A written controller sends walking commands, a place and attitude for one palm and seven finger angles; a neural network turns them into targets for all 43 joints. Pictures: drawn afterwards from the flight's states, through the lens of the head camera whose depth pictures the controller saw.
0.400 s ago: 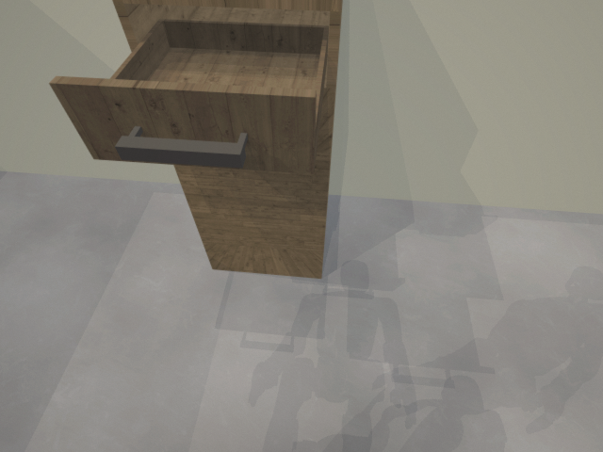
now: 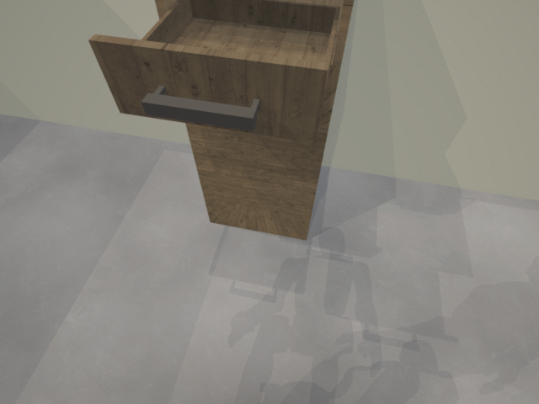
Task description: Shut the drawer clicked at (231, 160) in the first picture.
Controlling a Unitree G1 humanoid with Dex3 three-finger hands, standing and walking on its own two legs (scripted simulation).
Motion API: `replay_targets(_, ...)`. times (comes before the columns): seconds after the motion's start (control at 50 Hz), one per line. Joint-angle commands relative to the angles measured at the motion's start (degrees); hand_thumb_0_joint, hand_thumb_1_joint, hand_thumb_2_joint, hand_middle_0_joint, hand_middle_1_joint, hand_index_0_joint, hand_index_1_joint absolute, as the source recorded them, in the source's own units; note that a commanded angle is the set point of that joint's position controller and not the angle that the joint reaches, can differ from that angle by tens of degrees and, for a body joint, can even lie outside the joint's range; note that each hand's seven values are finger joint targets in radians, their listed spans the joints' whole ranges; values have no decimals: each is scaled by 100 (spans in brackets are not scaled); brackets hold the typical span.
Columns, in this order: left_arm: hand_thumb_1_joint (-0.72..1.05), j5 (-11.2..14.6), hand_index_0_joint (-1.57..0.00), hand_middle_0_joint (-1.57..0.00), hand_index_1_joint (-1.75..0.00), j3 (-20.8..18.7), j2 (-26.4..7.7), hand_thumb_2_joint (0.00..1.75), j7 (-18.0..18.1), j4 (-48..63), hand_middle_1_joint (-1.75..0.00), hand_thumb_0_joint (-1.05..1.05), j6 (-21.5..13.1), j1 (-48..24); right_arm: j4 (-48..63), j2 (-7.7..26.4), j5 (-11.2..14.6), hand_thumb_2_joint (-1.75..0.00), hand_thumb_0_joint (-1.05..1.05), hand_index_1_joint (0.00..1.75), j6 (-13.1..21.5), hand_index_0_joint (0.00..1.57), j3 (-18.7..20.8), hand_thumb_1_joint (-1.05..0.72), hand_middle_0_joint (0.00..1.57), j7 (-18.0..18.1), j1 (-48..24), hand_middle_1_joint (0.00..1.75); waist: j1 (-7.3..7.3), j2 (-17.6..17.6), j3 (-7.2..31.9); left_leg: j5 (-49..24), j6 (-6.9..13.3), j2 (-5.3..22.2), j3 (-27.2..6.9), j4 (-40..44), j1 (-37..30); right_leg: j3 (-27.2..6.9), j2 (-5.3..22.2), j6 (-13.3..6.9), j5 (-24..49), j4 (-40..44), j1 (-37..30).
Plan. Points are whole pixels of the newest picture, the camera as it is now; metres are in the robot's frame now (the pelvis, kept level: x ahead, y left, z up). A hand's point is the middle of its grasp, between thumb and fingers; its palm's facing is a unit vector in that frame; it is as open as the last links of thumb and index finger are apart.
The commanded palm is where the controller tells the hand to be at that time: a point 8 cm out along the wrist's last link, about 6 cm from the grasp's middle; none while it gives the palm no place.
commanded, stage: turn or walk to find it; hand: left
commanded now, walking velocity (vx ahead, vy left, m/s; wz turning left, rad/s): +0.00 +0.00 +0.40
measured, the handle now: (203, 104) +0.55 +0.13 +0.13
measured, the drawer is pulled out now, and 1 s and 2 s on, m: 0.28 0.28 0.28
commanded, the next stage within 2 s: stand and wait in 0.04 s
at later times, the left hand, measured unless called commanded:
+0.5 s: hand out of the picture +0.02 +0.15 -0.17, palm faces +0.10 -0.97 -0.23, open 7.3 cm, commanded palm none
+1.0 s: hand out of the picture +0.03 +0.14 -0.16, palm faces +0.08 -0.97 -0.24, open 7.3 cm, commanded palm none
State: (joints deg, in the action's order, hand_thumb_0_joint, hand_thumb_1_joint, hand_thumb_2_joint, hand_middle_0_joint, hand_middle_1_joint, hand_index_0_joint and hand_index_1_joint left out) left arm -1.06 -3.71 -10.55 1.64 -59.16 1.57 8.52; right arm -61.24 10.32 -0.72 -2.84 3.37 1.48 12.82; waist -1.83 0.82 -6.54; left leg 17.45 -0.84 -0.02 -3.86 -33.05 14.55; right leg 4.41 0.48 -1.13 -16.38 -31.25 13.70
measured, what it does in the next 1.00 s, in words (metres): steps on the spot: right foot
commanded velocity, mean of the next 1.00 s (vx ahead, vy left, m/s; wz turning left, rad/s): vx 0.00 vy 0.00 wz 0.01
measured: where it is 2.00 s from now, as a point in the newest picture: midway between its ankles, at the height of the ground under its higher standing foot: outside the picture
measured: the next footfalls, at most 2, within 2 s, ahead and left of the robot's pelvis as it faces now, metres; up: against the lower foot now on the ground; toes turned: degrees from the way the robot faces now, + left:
right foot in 0.28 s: +0.02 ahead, -0.15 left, +0.00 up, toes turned +5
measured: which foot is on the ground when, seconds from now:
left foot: down 0.00-1.00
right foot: down 0.00-0.04, up 0.06-0.26, down 0.28-1.00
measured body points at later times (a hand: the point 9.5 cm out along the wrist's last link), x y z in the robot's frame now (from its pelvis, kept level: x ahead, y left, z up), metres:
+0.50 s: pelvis +0.01 -0.04 +0.00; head +0.04 -0.04 +0.45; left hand +0.02 +0.20 -0.15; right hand +0.06 -0.28 -0.15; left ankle -0.01 +0.10 -0.73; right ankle -0.02 -0.15 -0.73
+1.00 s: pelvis +0.01 -0.05 +0.01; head +0.03 -0.06 +0.46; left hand +0.03 +0.20 -0.14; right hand +0.04 -0.29 -0.15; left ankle -0.01 +0.10 -0.73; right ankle -0.02 -0.15 -0.73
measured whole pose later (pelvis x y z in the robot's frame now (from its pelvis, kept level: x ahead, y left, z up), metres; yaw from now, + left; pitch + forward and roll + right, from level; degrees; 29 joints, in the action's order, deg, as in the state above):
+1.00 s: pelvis +0.01 -0.05 +0.01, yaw +3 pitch -1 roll +0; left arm -0.4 -1.7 -11.1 1.5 -63.4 -0.4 12.2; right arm -64.7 10.1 -0.7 -0.8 1.8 2.6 12.4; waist -0.9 0.6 -3.2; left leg 13.0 -3.1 2.9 -1.9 -22.3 8.1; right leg -0.6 -2.4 -2.1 -14.9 -22.3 6.1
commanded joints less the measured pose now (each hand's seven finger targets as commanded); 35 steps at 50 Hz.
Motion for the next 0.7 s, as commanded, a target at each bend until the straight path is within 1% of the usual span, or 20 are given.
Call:
replay_targets(0.0, 90, 34, -20, -20, -30, -188, -707, 90, 43, 524, -30, 0, 3, -51, 336, 945, -106, -90, 0, 30, 114, 20, 162, -90, 20, 6, 536, 30, -65, 833, 378, -1593, 671, 1260, -1705, 1143, -136, 42, 346, 6, 94, -604, 533)
replay_targets(0.02, 90, 47, -20, -20, -30, -171, -663, 90, 46, 591, -30, 0, 18, -221, 329, 1137, -163, -90, 0, 30, 120, 20, 203, -90, 20, 50, 649, 30, -157, 1299, 229, -2031, 1104, 1747, -2574, 1711, -209, -41, -26, 137, -1042, -1633, 920)
replay_targets(0.04, 90, 40, -20, -20, -30, -174, -664, 90, 51, 618, -30, 0, 35, -299, 306, 1150, -169, -90, 0, 30, 131, 20, 208, -90, 20, 96, 734, 30, -172, 1186, 201, -2247, 1329, 1817, -2602, 1831, -219, -521, 15, 95, -1450, -2363, 1153)
replay_targets(0.06, 90, 36, -20, -20, -30, -179, -655, 90, 39, 617, -30, 0, 41, -247, 360, 1091, -159, -90, 0, 30, 155, 20, 176, -90, 20, 124, 663, 30, -85, 1009, 227, -2084, 1302, 1684, -2339, 1787, -124, -765, 89, 87, -1291, -2690, 1238)
replay_targets(0.1, 90, 42, -20, -20, -30, -135, -616, 90, 7, 575, -30, 0, 5, -52, 466, 987, -150, -90, 0, 30, 210, 20, 152, -90, 20, 146, 404, 30, 78, 803, 512, -2235, 1218, 1509, -1956, 1568, -485, -714, 113, 148, -1132, -2590, 1243)
replay_targets(0.16, 90, 69, -20, -20, -30, -59, -519, 90, -36, 545, -30, 0, -35, 158, 525, 995, -160, -90, 0, 30, 198, 20, 156, -90, 20, 168, 229, 30, 137, 863, 858, -2399, 982, 1209, -1477, 1321, -584, -510, 30, 167, -1106, -1136, 496)
replay_targets(0.2, 90, 71, -20, -20, -30, -53, -565, 90, -36, 351, -30, 0, -100, 646, 513, 926, -81, -90, 0, 30, 186, 20, 135, -90, 20, 155, 198, 30, 313, 568, 1081, -2047, 647, 844, -1074, 888, -356, -338, -62, 200, -13, 436, -465)
replay_targets(0.22, 90, 29, -20, -20, -30, -82, -723, 90, -5, 291, -30, 0, -146, 783, 516, 728, -16, -90, 0, 30, 177, 20, 116, -90, 20, 130, 233, 30, 320, 21, 1029, -1150, 343, 430, -734, 519, 110, -792, 237, 134, 516, 1139, -924)
replay_targets(0.24, 90, 3, -20, -20, -30, -123, -1099, 90, 33, 249, -30, 0, -189, 706, 573, 440, 51, -90, 0, 30, 161, 20, 67, -90, 20, 87, 262, 30, 209, -984, 822, -9, 38, -74, -197, 12, 625, -2027, 1235, -206, 548, 1590, -904)
replay_targets(0.26, 90, 14, -20, -20, -30, -119, -1253, 90, 29, 300, -30, 0, -180, 464, 569, 453, 9, -90, 0, 30, 123, 20, 54, -90, 20, 47, 214, 30, 196, -1170, 432, 753, -24, -134, -15, -427, 516, -2321, 1801, -616, 508, 1804, -262)
replay_targets(0.28, 90, 7, -20, -20, -30, -90, -1313, 90, 1, 381, -30, 0, -166, 212, 546, 471, -22, -90, 0, 30, 114, 20, 80, -90, 20, -11, 238, 30, 101, -740, 278, 891, 0, -62, 35, -647, 223, -2135, 1783, -780, 267, 1782, 166)
replay_targets(0.3, 90, -22, -20, -20, -30, -51, -1245, 90, -12, 366, -30, 0, -150, 39, 438, 416, -25, -90, 0, 30, 115, 20, 84, -90, 20, -41, 362, 30, -40, -650, 298, 764, 5, -72, 139, -586, -116, -1838, 1498, -717, -244, 1640, 540)
replay_targets(0.32, 90, 2, -20, -20, -30, -46, -1066, 90, 6, 342, -30, 0, -159, -38, 347, 410, -43, -90, 0, 30, 106, 20, 62, -90, 20, -16, 361, 30, -49, -1132, 202, 223, 29, 20, 111, -415, -197, -1624, 1133, -581, 349, 1405, 529)
replay_targets(0.34, 90, 31, -20, -20, -30, -29, -975, 90, 12, 271, -30, 0, -168, 6, 300, 476, -24, -90, 0, 30, 136, 20, 53, -90, 20, 6, 379, 30, -44, -1170, 214, -376, 62, 101, 104, -61, -282, -1344, 1011, -488, 1142, 1163, 288)
replay_targets(0.36, 90, 63, -20, -20, -30, -5, -917, 90, 17, 198, -30, 0, -183, 136, 261, 505, 1, -90, 0, 30, 187, 20, 22, -90, 20, 26, 404, 30, -29, -907, 343, -1256, 98, 198, 30, 394, -493, -1114, 856, -353, 1754, 886, 107)
replay_targets(0.4, 90, 85, -20, -20, -30, 38, -690, 90, 59, 114, -30, 0, -176, 464, 197, 700, -25, -90, 0, 30, 286, 20, 20, -90, 20, 65, 297, 30, 110, -105, 509, -2586, 262, 694, -409, 762, -739, -809, 447, -106, 1805, 472, -60)
replay_targets(0.42, 90, 79, -20, -20, -30, 61, -648, 90, 89, 71, -30, 0, -158, 558, 179, 729, -24, -90, 0, 30, 283, 20, 1, -90, 20, 93, 234, 30, 154, -79, 516, -2420, 309, 793, -405, 803, -597, -804, 396, -68, 1414, 661, -223)
replay_targets(0.48, 90, 90, -20, -20, -30, 38, -786, 90, 57, -51, -30, 0, -193, 555, 85, 660, 12, -90, 0, 30, 300, 20, -22, -90, 20, 119, 145, 30, 148, 249, 721, -2446, 197, 607, -171, 817, -793, -862, 447, -92, 1820, 750, -473)
replay_targets(0.56, 90, 84, -20, -20, -30, 64, -764, 90, 36, -164, -30, 0, -228, 529, 8, 658, 10, -90, 0, 30, 291, 20, -38, -90, 20, 123, 105, 30, 115, 2, 727, -1849, 141, 562, -64, 963, -853, -888, 491, -113, 1711, 1036, -502)
replay_targets(0.68, 90, 79, -20, -20, -30, 60, -793, 90, 36, -230, -30, 0, -262, 588, -53, 669, 11, -90, 0, 30, 301, 20, -41, -90, 20, 142, 79, 30, 129, -118, 549, -1825, 137, 581, 10, 1057, -888, -907, 454, -134, 1866, 1205, -510)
